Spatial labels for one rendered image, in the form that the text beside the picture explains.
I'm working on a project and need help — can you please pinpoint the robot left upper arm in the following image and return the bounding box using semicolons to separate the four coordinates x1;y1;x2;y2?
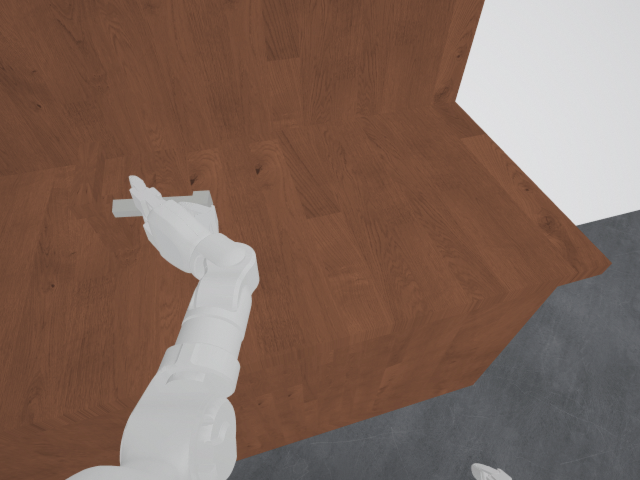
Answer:
66;392;237;480

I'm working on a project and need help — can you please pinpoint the robot left forearm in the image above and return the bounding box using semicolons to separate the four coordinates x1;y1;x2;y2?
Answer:
120;233;259;464

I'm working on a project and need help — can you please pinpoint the robot left hand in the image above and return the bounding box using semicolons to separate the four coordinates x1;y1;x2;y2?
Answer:
129;175;219;273

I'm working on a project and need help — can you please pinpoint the counter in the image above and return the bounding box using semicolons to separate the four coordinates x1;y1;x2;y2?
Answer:
0;0;612;480

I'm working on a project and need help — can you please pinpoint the tap lever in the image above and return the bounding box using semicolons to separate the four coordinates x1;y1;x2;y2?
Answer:
112;190;213;218

